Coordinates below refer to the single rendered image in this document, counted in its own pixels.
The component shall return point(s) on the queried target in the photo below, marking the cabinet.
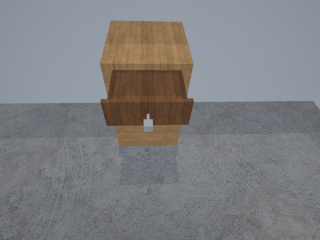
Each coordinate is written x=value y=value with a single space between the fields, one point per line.
x=146 y=45

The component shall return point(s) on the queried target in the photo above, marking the drawer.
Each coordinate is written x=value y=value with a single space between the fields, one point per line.
x=133 y=94

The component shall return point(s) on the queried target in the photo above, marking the handle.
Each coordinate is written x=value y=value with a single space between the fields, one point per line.
x=148 y=124

